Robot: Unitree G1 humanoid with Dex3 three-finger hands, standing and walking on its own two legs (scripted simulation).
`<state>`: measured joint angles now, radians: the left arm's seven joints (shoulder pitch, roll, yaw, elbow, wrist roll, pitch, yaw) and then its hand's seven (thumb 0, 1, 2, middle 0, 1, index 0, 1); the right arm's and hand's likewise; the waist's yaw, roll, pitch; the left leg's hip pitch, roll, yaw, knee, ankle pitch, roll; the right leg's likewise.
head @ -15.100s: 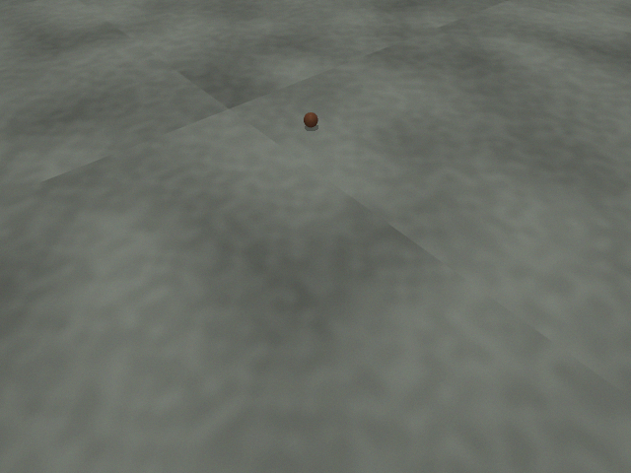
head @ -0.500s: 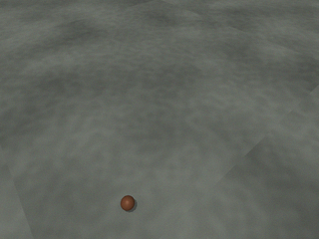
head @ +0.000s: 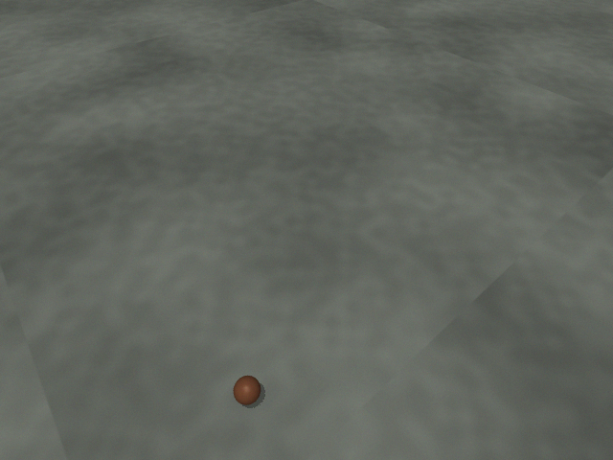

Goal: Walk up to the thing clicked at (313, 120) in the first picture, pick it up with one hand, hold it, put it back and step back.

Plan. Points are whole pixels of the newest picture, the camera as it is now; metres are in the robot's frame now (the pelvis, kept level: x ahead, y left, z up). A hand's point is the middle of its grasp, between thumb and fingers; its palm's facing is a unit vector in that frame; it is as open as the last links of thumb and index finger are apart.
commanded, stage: stand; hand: left
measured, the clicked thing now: (247, 390) +0.49 +0.21 -0.74
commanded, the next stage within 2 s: walk up in 0.32 s
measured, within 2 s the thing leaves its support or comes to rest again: neither
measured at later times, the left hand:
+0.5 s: hand out of the picture +0.07 +0.25 -0.16, palm faces -0.03 -0.93 -0.35, open 7.3 cm
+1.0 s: hand out of the picture +0.16 +0.21 -0.16, palm faces -0.08 -0.92 -0.37, open 7.3 cm
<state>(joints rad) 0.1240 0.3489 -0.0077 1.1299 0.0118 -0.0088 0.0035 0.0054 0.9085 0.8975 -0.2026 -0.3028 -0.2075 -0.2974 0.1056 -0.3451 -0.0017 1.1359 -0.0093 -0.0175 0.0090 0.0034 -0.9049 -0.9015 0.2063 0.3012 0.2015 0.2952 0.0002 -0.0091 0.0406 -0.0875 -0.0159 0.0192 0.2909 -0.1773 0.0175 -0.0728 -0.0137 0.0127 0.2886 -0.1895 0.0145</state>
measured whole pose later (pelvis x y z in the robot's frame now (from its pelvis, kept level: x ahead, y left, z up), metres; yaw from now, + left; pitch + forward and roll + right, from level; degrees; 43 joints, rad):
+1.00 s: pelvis +0.06 -0.04 -0.01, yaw -3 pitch -3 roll +0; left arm 0.13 0.35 0.02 0.99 0.02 -0.02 0.00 0.01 0.91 0.90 -0.20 -0.30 -0.21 -0.30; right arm 0.17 -0.37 -0.03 0.99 0.00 0.01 -0.01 0.00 -0.90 -0.90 0.21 0.30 0.20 0.30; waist 0.00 0.02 0.11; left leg -0.14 0.02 0.00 0.65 -0.51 -0.01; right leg -0.18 0.01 0.00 0.52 -0.28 -0.03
